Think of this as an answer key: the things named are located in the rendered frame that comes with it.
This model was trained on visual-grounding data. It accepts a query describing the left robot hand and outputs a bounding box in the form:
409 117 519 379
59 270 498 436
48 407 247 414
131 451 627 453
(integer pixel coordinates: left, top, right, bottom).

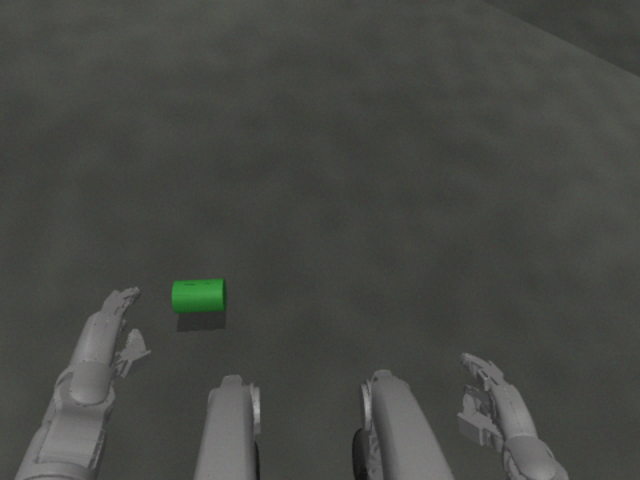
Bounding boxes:
68 287 151 379

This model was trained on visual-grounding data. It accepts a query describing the right robot arm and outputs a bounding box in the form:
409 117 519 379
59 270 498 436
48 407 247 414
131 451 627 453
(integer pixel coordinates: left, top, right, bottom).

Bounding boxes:
501 436 569 480

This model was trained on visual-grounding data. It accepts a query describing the right robot foot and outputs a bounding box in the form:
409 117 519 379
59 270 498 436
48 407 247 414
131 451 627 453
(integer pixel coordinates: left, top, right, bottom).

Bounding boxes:
352 428 368 480

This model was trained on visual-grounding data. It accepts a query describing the can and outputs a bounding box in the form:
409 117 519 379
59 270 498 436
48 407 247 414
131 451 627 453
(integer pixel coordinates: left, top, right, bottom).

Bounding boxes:
172 278 226 313

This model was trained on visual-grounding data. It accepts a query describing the left robot arm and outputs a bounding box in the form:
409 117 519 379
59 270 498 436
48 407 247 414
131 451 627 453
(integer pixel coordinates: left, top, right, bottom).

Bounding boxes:
14 361 117 480

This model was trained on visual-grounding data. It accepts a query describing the right robot hand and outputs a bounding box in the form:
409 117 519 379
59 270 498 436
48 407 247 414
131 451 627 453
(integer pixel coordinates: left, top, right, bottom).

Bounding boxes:
457 353 538 453

